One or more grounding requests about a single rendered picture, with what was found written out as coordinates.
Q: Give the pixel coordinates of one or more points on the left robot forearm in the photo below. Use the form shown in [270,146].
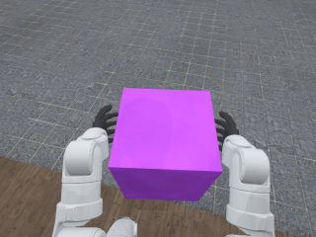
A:
[81,180]

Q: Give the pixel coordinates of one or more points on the left robot upper arm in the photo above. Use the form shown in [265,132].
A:
[82,232]

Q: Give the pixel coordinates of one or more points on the right robot forearm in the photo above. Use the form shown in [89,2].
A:
[250,187]

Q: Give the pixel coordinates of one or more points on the carton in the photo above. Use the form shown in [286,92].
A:
[165,145]

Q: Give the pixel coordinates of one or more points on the robot left hand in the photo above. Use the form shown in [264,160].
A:
[102,117]

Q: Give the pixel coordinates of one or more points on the robot right hand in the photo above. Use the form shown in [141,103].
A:
[229,125]

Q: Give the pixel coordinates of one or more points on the robot left thigh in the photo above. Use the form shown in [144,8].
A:
[123,227]

